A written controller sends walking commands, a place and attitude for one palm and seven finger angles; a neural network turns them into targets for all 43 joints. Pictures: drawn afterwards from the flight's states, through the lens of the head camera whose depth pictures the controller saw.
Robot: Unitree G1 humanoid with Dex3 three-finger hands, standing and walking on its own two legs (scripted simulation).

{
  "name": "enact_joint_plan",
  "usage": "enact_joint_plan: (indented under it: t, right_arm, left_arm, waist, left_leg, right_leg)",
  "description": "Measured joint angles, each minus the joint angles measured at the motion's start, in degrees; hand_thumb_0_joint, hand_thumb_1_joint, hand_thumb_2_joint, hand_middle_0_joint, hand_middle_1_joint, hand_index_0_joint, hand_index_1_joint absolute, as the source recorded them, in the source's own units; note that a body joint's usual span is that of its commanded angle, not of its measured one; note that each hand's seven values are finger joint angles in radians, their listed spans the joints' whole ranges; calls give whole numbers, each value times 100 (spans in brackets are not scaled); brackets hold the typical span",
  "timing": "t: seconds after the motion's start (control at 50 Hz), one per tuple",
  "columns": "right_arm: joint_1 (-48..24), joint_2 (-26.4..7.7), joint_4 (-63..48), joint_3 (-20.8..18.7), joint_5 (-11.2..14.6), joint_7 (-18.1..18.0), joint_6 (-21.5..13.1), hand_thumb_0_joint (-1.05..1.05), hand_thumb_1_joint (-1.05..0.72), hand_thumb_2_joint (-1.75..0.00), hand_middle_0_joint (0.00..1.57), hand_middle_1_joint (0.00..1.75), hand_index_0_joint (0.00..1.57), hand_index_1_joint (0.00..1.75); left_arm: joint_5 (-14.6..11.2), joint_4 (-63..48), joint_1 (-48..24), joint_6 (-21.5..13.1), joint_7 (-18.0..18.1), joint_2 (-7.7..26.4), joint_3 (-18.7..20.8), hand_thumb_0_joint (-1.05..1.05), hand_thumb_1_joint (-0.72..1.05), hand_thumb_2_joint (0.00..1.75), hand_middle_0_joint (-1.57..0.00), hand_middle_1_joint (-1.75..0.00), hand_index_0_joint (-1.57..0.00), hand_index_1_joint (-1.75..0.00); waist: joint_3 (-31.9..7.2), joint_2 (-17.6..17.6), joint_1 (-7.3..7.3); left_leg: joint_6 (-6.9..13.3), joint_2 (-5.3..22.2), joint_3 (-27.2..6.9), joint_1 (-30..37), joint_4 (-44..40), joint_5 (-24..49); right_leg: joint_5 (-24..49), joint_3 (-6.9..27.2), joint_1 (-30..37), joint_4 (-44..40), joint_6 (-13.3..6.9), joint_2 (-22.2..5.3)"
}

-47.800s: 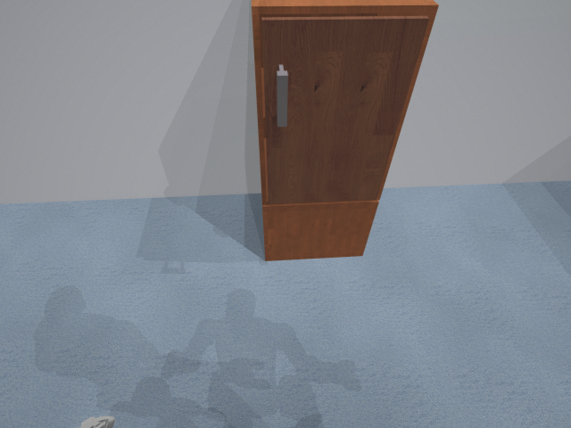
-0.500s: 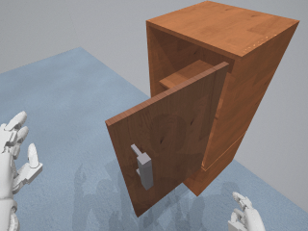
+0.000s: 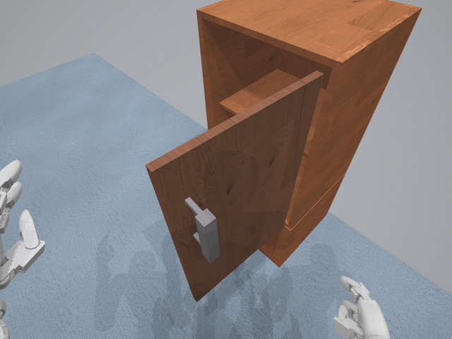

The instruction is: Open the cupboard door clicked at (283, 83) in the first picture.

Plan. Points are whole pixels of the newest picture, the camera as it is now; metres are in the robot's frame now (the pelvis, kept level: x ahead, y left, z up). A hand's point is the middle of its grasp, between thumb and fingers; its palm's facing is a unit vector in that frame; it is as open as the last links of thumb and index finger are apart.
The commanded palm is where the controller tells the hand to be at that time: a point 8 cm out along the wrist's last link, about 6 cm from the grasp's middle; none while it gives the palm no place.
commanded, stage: step back with the hand held close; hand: left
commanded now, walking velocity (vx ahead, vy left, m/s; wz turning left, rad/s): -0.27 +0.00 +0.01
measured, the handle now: (201, 229) +0.30 +0.08 +0.03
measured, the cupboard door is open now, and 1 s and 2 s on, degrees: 86 86 86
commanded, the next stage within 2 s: stop stepping back and stand still in 0.96 s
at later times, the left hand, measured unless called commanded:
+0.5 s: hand out of the picture +0.13 +0.28 +0.15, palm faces +0.44 -0.76 -0.47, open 7.4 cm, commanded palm +0.06 +0.32 +0.17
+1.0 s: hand out of the picture +0.05 +0.25 +0.15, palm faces +0.34 -0.76 -0.56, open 7.4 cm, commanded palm -0.02 +0.29 +0.17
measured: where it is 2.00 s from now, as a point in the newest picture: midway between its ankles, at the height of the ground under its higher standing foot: outside the picture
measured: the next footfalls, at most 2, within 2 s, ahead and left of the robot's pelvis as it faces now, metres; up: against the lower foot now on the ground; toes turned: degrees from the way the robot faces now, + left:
right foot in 0.68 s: -0.14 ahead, -0.10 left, +0.00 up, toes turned +3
left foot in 1.00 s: -0.13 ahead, +0.09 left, +0.00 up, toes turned +1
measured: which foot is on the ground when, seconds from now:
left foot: down 0.00-0.80, up 0.82-0.98, down 1.00-1.00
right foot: down 0.00-0.48, up 0.50-0.66, down 0.68-1.00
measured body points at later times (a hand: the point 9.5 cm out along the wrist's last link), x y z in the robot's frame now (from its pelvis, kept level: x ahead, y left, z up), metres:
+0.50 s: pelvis -0.07 +0.02 -0.02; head -0.05 +0.03 +0.43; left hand +0.10 +0.32 +0.18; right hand +0.09 -0.22 -0.10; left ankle -0.02 +0.10 -0.74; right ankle +0.02 -0.11 -0.74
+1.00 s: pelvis -0.16 -0.01 -0.01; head -0.11 +0.01 +0.44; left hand +0.03 +0.29 +0.18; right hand +0.04 -0.26 -0.08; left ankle -0.17 +0.09 -0.74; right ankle -0.18 -0.11 -0.74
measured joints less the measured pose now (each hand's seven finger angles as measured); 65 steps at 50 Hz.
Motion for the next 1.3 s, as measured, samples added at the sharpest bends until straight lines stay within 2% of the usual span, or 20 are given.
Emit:
enact_joint_plan:
  t: [0.08, 0.2, 0.3, 0.46, 0.52, 0.58, 0.66, 0.72, 0.76, 0.8, 0.82, 0.88, 0.92, 0.96, 1.0, 1.06, 1.12, 1.18, 1.24, 1.3]
  right_arm:
    - [32, -30, -91, -97, 22, -53, 109, 1, -90, -90, 20, 30, 20, 30]
    - [117, 10, -169, -141, 34, -81, 106, 1, -90, -90, 20, 30, 20, 30]
    - [165, 66, -195, -110, 37, -59, 23, 1, -90, -90, 20, 30, 20, 30]
    - [266, 67, -91, -40, 9, -52, -54, 1, -90, -90, 20, 30, 20, 30]
    - [370, 100, -89, -56, -10, -91, -122, 1, -90, -90, 20, 30, 20, 30]
    - [522, 216, 0, -86, -62, -67, -263, 1, -90, -90, 20, 30, 20, 30]
    - [454, 329, 193, -14, -152, 40, -447, 1, -90, -90, 20, 30, 20, 30]
    - [91, 343, 287, 36, -182, 124, -481, 1, -90, -90, 20, 30, 20, 31]
    - [-214, 295, 277, 31, -146, 160, -402, 1, -90, -90, 20, 30, 20, 31]
    - [-395, 268, 198, 15, -62, 173, -269, 1, -90, -90, 21, 30, 20, 31]
    - [-428, 269, 150, 7, -18, 167, -200, 1, -90, -90, 21, 30, 20, 31]
    - [-379, 288, 37, -27, 51, 121, -21, 1, -90, -90, 21, 30, 20, 31]
    - [-320, 260, -6, -33, 46, 56, 56, 1, -90, -90, 20, 30, 20, 30]
    - [-274, 169, -42, -41, 25, -25, 99, 1, -90, -90, 20, 30, 20, 30]
    - [-231, 36, -89, -90, 30, -93, 120, 1, -90, -90, 20, 30, 20, 30]
    - [-297, 45, -18, -207, 62, -116, 156, 1, -90, -90, 20, 30, 20, 30]
    - [-230, 105, -76, -228, -35, -8, -19, 1, -91, -90, 20, 30, 20, 30]
    - [-38, 225, -86, -160, -32, 75, -287, 1, -90, -90, 20, 30, 20, 30]
    - [167, 372, 14, -17, -41, 74, -447, 1, -90, -90, 20, 30, 20, 30]
    - [349, 480, 127, 107, -74, 42, -483, 1, -90, -90, 20, 30, 20, 30]
  left_arm:
    - [36, -265, 207, -11, 21, 154, -26, 2, 89, 90, -21, -30, -21, -30]
    - [85, -540, 264, -131, 118, 366, 232, 2, 88, 90, -22, -30, -22, -30]
    - [144, -538, 194, -214, 176, 298, 334, 2, 89, 90, -22, -30, -22, -30]
    - [188, -720, 162, -304, 251, 161, 212, 2, 88, 90, -22, -30, -22, -30]
    - [261, -730, 117, -355, 254, 236, 287, 2, 88, 90, -22, -30, -22, -30]
    - [288, -716, 108, -410, 249, 336, 421, 2, 88, 90, -22, -30, -22, -30]
    - [173, -723, 247, -512, 285, 293, 549, 2, 89, 90, -21, -30, -21, -30]
    - [106, -656, 141, -485, 238, 228, 453, 2, 89, 90, -21, -30, -21, -30]
    - [83, -601, -3, -428, 162, 182, 288, 2, 89, 90, -21, -30, -21, -30]
    - [43, -651, -7, -367, 74, 235, 148, 2, 89, 90, -21, -30, -21, -30]
    - [40, -693, 60, -372, 35, 305, 119, 2, 89, 90, -21, -30, -21, -30]
    - [68, -799, 386, -387, -50, 570, 204, 2, 88, 90, -22, -30, -22, -30]
    - [94, -818, 541, -347, -34, 679, 316, 1, 88, 90, -22, -30, -22, -30]
    - [107, -817, 559, -295, 22, 694, 376, 1, 88, 90, -22, -30, -22, -30]
    - [102, -841, 472, -268, 85, 674, 378, 1, 88, 90, -22, -30, -22, -30]
    - [76, -805, 211, -274, 134, 700, 374, 1, 88, 90, -22, -30, -22, -30]
    - [55, -871, 252, -235, 103, 675, 348, 2, 88, 90, -22, -30, -22, -30]
    - [52, -1046, 520, -225, 132, 644, 329, 2, 89, 90, -22, -30, -22, -30]
    - [47, -1049, 694, -150, 200, 603, 338, 2, 89, 90, -22, -30, -22, -30]
    - [62, -785, 581, -61, 267, 517, 312, 2, 88, 90, -22, -30, -22, -30]
  waist:
    - [70, -126, -49]
    - [131, -299, -47]
    - [113, -306, -50]
    - [63, -302, -117]
    - [95, -262, -162]
    - [-28, -229, -175]
    - [-246, -298, -47]
    - [-129, -321, 83]
    - [92, -160, 85]
    - [205, -42, 29]
    - [197, -42, -11]
    - [5, -249, -92]
    - [-106, -401, -110]
    - [-149, -451, -136]
    - [-127, -378, -159]
    - [90, -574, -110]
    - [161, -577, -115]
    - [87, -532, -116]
    - [-83, -536, -113]
    - [-266, -524, -141]
  left_leg:
    - [49, -72, 53, -204, 90, 49]
    - [107, -145, 108, -491, 345, 68]
    - [130, -139, 105, -790, 711, 15]
    - [146, -92, -10, -1261, 1105, 42]
    - [206, -95, -102, -1293, 1049, 143]
    - [193, -118, -257, -1317, 844, 307]
    - [140, -108, -183, -1454, 484, 568]
    - [76, -50, -17, -1578, 242, 830]
    - [21, 81, -21, -1616, 145, 1010]
    - [-28, 199, -50, -1672, 163, 1130]
    - [-54, 204, -77, -1732, 403, 934]
    - [-147, -4, -187, -1899, 1568, -229]
    - [-214, -86, -128, -1783, 1851, -535]
    - [-261, -89, -68, -1463, 1481, -375]
    - [-231, -17, -67, -1038, 715, 234]
    - [100, -142, -10, -821, 143, 217]
    - [169, -134, -14, -834, -82, 527]
    - [161, -67, -38, -846, -224, 744]
    - [117, -40, -42, -847, -388, 936]
    - [29, -88, -84, -919, -489, 998]
  right_leg:
    - [17, 54, -253, 177, 45, -77]
    - [8, 110, -589, 519, 83, -161]
    - [-10, 103, -848, 807, 82, -170]
    - [90, -9, -1112, 857, 84, -130]
    - [-382, 153, -1160, 1331, 159, 19]
    - [-790, 312, -864, 1940, 148, 229]
    - [-1079, 382, -118, 1340, 112, 291]
    - [-1100, 484, 212, 524, 27, 287]
    - [-997, 492, 199, 339, -122, 412]
    - [-865, 473, 139, 318, -187, 531]
    - [-823, 467, 95, 332, -203, 557]
    - [-752, 505, -100, 389, -245, 490]
    - [-667, 549, -195, 354, -256, 427]
    - [-561, 527, -260, 294, -233, 403]
    - [-493, 430, -338, 307, -185, 452]
    - [-349, 436, -527, 543, -8, 324]
    - [-1168, 506, -846, 1592, 71, 344]
    - [-1432, 442, -819, 2115, 146, 309]
    - [-1516, 340, -429, 1762, 172, 205]
    - [-1463, 138, 270, 691, 84, 133]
